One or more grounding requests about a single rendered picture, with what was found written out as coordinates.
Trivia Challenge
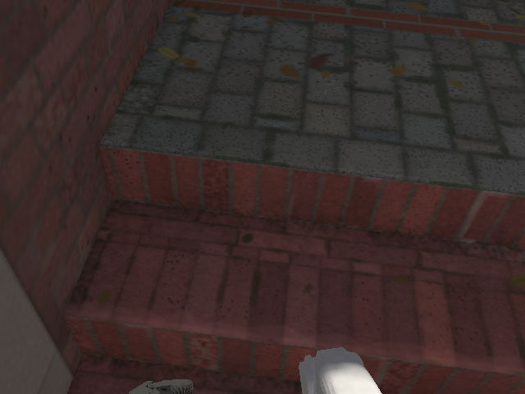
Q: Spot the right robot thigh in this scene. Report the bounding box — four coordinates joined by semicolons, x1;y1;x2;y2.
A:
299;347;382;394

